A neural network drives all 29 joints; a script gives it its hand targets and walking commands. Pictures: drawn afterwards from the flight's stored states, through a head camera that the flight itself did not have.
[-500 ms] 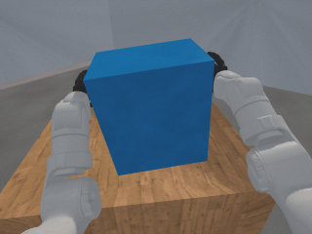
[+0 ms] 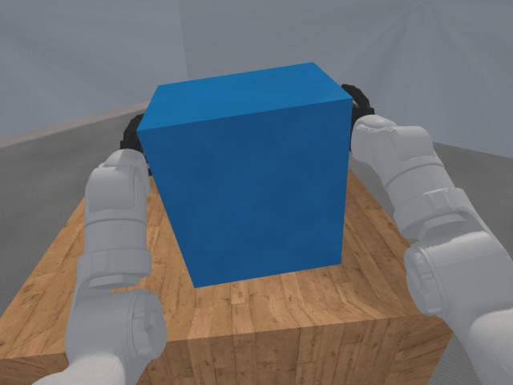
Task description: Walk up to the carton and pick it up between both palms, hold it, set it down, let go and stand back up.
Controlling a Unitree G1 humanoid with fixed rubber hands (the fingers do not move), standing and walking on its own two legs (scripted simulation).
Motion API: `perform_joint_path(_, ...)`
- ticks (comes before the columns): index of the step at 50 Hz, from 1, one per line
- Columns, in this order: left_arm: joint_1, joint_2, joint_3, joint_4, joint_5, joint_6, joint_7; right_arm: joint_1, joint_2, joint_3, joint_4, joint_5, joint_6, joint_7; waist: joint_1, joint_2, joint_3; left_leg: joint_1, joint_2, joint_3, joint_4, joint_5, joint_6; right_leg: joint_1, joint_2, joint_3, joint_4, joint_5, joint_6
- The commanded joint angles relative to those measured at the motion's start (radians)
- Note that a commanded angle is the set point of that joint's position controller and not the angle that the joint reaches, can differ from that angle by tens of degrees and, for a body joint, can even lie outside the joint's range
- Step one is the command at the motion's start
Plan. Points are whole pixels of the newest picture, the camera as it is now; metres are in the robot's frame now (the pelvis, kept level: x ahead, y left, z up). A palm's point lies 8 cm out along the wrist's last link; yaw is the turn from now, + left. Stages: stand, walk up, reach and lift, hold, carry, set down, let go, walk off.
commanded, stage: hold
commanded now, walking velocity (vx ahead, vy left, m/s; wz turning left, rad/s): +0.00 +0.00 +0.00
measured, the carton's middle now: (252, 177) +0.38 +0.00 +0.24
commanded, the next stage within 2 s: none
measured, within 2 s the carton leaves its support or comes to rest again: neither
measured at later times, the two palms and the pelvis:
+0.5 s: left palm (135, 162) +0.37 +0.17 +0.28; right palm (360, 132) +0.37 -0.17 +0.31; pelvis +0.00 +0.00 +0.00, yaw +0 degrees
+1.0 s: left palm (135, 161) +0.37 +0.17 +0.28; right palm (360, 131) +0.37 -0.17 +0.31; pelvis +0.00 +0.00 +0.00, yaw +0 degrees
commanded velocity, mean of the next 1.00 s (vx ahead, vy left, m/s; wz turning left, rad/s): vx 0.00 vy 0.00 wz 0.00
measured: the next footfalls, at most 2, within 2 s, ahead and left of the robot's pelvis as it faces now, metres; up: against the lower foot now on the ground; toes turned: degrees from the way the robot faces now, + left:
none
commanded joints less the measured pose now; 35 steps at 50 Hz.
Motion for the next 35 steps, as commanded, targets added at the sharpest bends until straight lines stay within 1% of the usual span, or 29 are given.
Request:
perform_joint_path(1, -0.868, -0.563, -0.369, -0.186, -0.205, -0.093, -0.134, -0.696, 0.674, 0.168, -0.278, 0.161, -0.005, 0.137, -0.002, 0.037, -0.259, 0.160, -0.045, 0.028, -0.018, 0.178, -0.019, -0.016, 0.032, -0.010, -0.035, 0.154, 0.036)
perform_joint_path(2, -0.869, -0.561, -0.369, -0.195, -0.205, -0.094, -0.132, -0.686, 0.673, 0.168, -0.270, 0.164, -0.003, 0.137, -0.004, 0.041, -0.257, 0.167, -0.045, 0.027, -0.016, 0.192, -0.021, -0.020, 0.032, -0.010, -0.033, 0.163, 0.036)
perform_joint_path(3, -0.862, -0.553, -0.358, -0.190, -0.200, -0.093, -0.131, -0.682, 0.673, 0.173, -0.269, 0.166, -0.003, 0.138, 0.003, 0.034, -0.253, 0.172, -0.045, 0.028, -0.014, 0.203, -0.019, -0.016, 0.033, -0.011, -0.033, 0.170, 0.038)
perform_joint_path(4, -0.854, -0.552, -0.356, -0.172, -0.196, -0.089, -0.133, -0.683, 0.665, 0.167, -0.264, 0.162, -0.002, 0.137, 0.001, 0.026, -0.235, 0.168, -0.045, 0.029, -0.018, 0.188, -0.018, -0.025, 0.033, -0.011, -0.037, 0.157, 0.038)
perform_joint_path(7, -0.873, -0.568, -0.374, -0.189, -0.204, -0.091, -0.133, -0.681, 0.666, 0.156, -0.258, 0.159, -0.003, 0.139, -0.010, 0.054, -0.244, 0.162, -0.042, 0.027, -0.017, 0.185, -0.027, -0.027, 0.032, -0.008, -0.035, 0.146, 0.031)
perform_joint_path(8, -0.860, -0.563, -0.362, -0.171, -0.201, -0.090, -0.133, -0.694, 0.670, 0.160, -0.272, 0.157, -0.006, 0.138, -0.003, 0.039, -0.237, 0.158, -0.046, 0.028, -0.015, 0.185, -0.022, -0.025, 0.031, -0.009, -0.039, 0.151, 0.034)
perform_joint_path(9, -0.852, -0.560, -0.363, -0.166, -0.199, -0.090, -0.135, -0.682, 0.663, 0.159, -0.259, 0.158, -0.003, 0.137, -0.010, 0.036, -0.235, 0.166, -0.044, 0.026, -0.016, 0.187, -0.023, -0.024, 0.032, -0.009, -0.038, 0.161, 0.035)
perform_joint_path(10, -0.858, -0.556, -0.360, -0.174, -0.201, -0.092, -0.136, -0.690, 0.670, 0.166, -0.269, 0.161, -0.005, 0.136, -0.003, 0.029, -0.241, 0.163, -0.046, 0.026, -0.016, 0.187, -0.019, -0.019, 0.031, -0.010, -0.037, 0.163, 0.038)
perform_joint_path(12, -0.867, -0.558, -0.363, -0.173, -0.202, -0.091, -0.137, -0.692, 0.672, 0.162, -0.269, 0.162, -0.004, 0.136, -0.005, 0.040, -0.242, 0.157, -0.045, 0.027, -0.018, 0.176, -0.020, -0.020, 0.029, -0.009, -0.037, 0.153, 0.036)
perform_joint_path(13, -0.869, -0.564, -0.373, -0.186, -0.208, -0.093, -0.136, -0.689, 0.671, 0.164, -0.280, 0.163, -0.006, 0.135, -0.011, 0.045, -0.258, 0.165, -0.045, 0.025, -0.012, 0.193, -0.024, -0.016, 0.031, -0.009, -0.034, 0.170, 0.036)
perform_joint_path(15, -0.877, -0.570, -0.380, -0.202, -0.214, -0.095, -0.132, -0.693, 0.674, 0.167, -0.293, 0.167, -0.007, 0.134, -0.011, 0.051, -0.270, 0.171, -0.045, 0.025, -0.008, 0.200, -0.027, -0.019, 0.034, -0.011, -0.034, 0.169, 0.035)
perform_joint_path(16, -0.874, -0.565, -0.377, -0.203, -0.214, -0.096, -0.130, -0.688, 0.678, 0.172, -0.292, 0.168, -0.006, 0.135, -0.008, 0.039, -0.267, 0.171, -0.045, 0.025, -0.009, 0.206, -0.025, -0.019, 0.035, -0.011, -0.034, 0.174, 0.037)
perform_joint_path(18, -0.859, -0.561, -0.371, -0.192, -0.205, -0.092, -0.129, -0.677, 0.666, 0.171, -0.281, 0.168, -0.004, 0.135, -0.008, 0.042, -0.251, 0.172, -0.046, 0.025, -0.009, 0.211, -0.026, -0.018, 0.034, -0.012, -0.035, 0.176, 0.037)
perform_joint_path(24, -0.848, -0.551, -0.359, -0.186, -0.199, -0.086, -0.138, -0.693, 0.678, 0.184, -0.307, 0.173, -0.004, 0.130, 0.000, 0.016, -0.250, 0.173, -0.049, 0.029, -0.008, 0.211, -0.015, -0.014, 0.033, -0.012, -0.038, 0.186, 0.044)
perform_joint_path(25, -0.858, -0.554, -0.363, -0.196, -0.201, -0.088, -0.137, -0.691, 0.683, 0.185, -0.307, 0.175, -0.003, 0.129, 0.001, 0.026, -0.257, 0.172, -0.050, 0.029, -0.007, 0.212, -0.017, -0.012, 0.032, -0.010, -0.035, 0.187, 0.044)
perform_joint_path(26, -0.855, -0.557, -0.364, -0.193, -0.204, -0.088, -0.136, -0.700, 0.683, 0.185, -0.319, 0.175, -0.005, 0.129, 0.001, 0.022, -0.261, 0.175, -0.050, 0.030, -0.006, 0.212, -0.015, -0.013, 0.032, -0.010, -0.036, 0.191, 0.045)
perform_joint_path(27, -0.854, -0.552, -0.359, -0.181, -0.197, -0.088, -0.136, -0.690, 0.676, 0.181, -0.295, 0.171, -0.001, 0.129, 0.000, 0.028, -0.242, 0.172, -0.050, 0.030, -0.010, 0.201, -0.016, -0.018, 0.031, -0.009, -0.037, 0.178, 0.043)
perform_joint_path(28, -0.861, -0.564, -0.373, -0.201, -0.206, -0.089, -0.136, -0.696, 0.682, 0.186, -0.315, 0.174, -0.005, 0.129, -0.002, 0.035, -0.264, 0.174, -0.049, 0.029, -0.008, 0.208, -0.018, -0.014, 0.031, -0.009, -0.034, 0.185, 0.042)
perform_joint_path(29, -0.847, -0.561, -0.370, -0.190, -0.202, -0.086, -0.134, -0.684, 0.672, 0.183, -0.305, 0.174, -0.002, 0.129, -0.003, 0.037, -0.253, 0.177, -0.048, 0.028, -0.007, 0.213, -0.021, -0.015, 0.032, -0.008, -0.036, 0.189, 0.039)
perform_joint_path(30, -0.848, -0.564, -0.374, -0.199, -0.206, -0.087, -0.135, -0.681, 0.671, 0.180, -0.309, 0.173, -0.003, 0.129, -0.009, 0.034, -0.256, 0.181, -0.047, 0.027, -0.006, 0.217, -0.022, -0.014, 0.032, -0.010, -0.037, 0.195, 0.041)
perform_joint_path(31, -0.851, -0.565, -0.378, -0.199, -0.205, -0.086, -0.135, -0.679, 0.666, 0.176, -0.303, 0.173, -0.002, 0.129, -0.014, 0.045, -0.256, 0.182, -0.047, 0.026, -0.005, 0.218, -0.026, -0.014, 0.032, -0.009, -0.036, 0.196, 0.039)
perform_joint_path(33, -0.859, -0.562, -0.376, -0.201, -0.206, -0.088, -0.137, -0.677, 0.671, 0.172, -0.295, 0.168, 0.001, 0.128, -0.016, 0.041, -0.243, 0.175, -0.047, 0.026, -0.008, 0.207, -0.024, -0.021, 0.030, -0.009, -0.038, 0.183, 0.041)
perform_joint_path(34, -0.866, -0.569, -0.390, -0.215, -0.215, -0.090, -0.137, -0.683, 0.674, 0.174, -0.312, 0.168, -0.002, 0.128, -0.021, 0.046, -0.263, 0.174, -0.047, 0.025, -0.007, 0.206, -0.026, -0.015, 0.031, -0.009, -0.035, 0.185, 0.040)
perform_joint_path(35, -0.857, -0.565, -0.381, -0.205, -0.208, -0.088, -0.135, -0.678, 0.672, 0.174, -0.300, 0.169, 0.001, 0.128, -0.015, 0.046, -0.251, 0.174, -0.047, 0.026, -0.008, 0.206, -0.026, -0.016, 0.031, -0.008, -0.035, 0.185, 0.039)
